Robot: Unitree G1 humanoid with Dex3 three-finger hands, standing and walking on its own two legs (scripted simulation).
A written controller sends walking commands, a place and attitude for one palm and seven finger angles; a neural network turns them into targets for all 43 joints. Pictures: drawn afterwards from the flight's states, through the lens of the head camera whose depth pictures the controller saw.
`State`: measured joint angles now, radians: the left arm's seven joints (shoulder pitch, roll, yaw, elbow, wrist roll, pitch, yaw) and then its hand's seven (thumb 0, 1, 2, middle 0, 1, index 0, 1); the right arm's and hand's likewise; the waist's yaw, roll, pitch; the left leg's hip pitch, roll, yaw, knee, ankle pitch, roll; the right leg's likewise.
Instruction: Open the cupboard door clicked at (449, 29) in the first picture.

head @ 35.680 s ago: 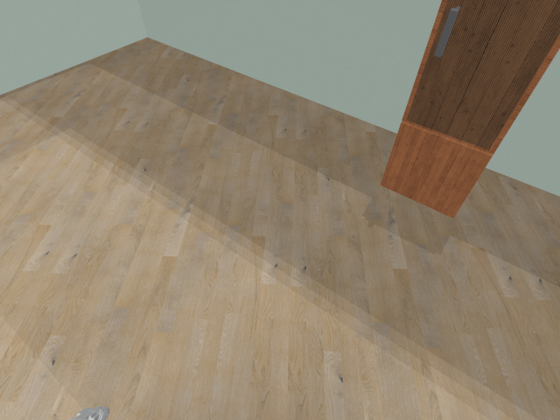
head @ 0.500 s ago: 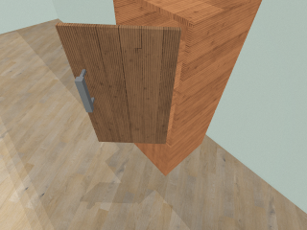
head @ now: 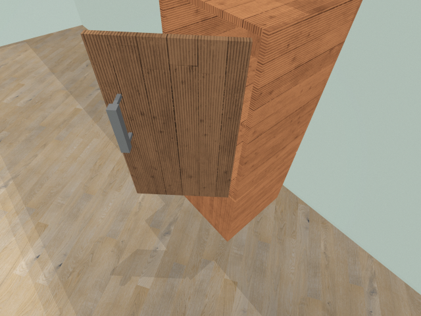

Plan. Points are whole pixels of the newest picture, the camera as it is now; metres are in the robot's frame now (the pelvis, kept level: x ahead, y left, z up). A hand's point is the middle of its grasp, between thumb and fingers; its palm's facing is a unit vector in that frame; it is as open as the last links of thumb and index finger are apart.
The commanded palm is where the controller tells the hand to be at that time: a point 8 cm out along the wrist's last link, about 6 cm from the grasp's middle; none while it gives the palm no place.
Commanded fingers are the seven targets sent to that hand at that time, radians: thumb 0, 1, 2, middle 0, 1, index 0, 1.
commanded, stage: look again from close up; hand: left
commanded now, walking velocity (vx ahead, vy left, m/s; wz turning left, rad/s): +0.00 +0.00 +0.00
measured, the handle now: (122, 124) +0.54 +0.27 +0.03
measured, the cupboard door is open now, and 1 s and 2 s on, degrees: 46 46 46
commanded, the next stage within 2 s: raise the hand with hooked fingers in 0.56 s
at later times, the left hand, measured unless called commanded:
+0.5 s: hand out of the picture +0.03 +0.20 -0.17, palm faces +0.02 -0.97 -0.24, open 7.4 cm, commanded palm none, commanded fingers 0.00 0.90 0.90 -0.20 -0.30 -0.20 -0.30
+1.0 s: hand (103, 296) +0.16 +0.21 -0.04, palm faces +0.01 -1.00 -0.04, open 8.2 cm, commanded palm +0.12 +0.27 -0.05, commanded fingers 0.00 0.48 0.72 -0.23 -0.57 -0.23 -0.57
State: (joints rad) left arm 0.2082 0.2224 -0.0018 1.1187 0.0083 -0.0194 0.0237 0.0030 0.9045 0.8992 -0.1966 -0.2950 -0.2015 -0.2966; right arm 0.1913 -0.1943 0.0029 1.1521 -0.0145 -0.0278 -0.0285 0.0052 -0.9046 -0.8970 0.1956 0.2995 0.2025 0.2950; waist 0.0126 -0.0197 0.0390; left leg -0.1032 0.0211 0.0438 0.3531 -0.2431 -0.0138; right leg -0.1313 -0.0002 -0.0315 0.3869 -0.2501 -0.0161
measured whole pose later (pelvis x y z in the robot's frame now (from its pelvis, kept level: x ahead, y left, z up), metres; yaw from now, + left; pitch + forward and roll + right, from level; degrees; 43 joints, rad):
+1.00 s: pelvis -0.05 +0.00 -0.08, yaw +1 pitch +12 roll +1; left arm 0.29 0.23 0.24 0.29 -0.32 -0.61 -0.43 0.00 0.70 0.81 -0.21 -0.43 -0.22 -0.43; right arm 0.15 -0.26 -0.06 0.57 0.02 -0.29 -0.01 0.01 -0.90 -0.90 0.20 0.30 0.20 0.30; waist 0.02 -0.03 -0.13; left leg -0.76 0.02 0.02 1.03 -0.47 -0.01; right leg -0.78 -0.02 -0.04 1.06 -0.49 -0.02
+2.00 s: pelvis -0.04 +0.02 -0.05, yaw +2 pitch +9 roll -2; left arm 0.09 0.37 0.37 0.24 -0.35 -0.23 -0.44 -0.01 -0.43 0.33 -0.29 -1.15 -0.30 -1.15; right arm 0.26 -0.25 0.05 0.55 0.04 -0.23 -0.08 0.01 -0.90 -0.90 0.20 0.30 0.21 0.30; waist 0.02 0.02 -0.09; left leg -0.61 0.02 -0.01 0.90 -0.44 0.01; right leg -0.58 -0.01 -0.07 0.84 -0.41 0.00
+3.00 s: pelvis -0.03 +0.01 -0.04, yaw +2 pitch +8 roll -1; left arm -0.15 0.42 0.43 0.51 -0.34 -0.22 -0.50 -0.01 -0.50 0.30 -0.30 -1.20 -0.30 -1.20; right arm 0.27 -0.27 0.05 0.58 0.05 -0.19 -0.11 0.01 -0.90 -0.90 0.20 0.30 0.21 0.30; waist 0.01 0.02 -0.07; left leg -0.54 0.02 0.00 0.80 -0.40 0.00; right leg -0.52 -0.01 -0.07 0.76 -0.38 -0.01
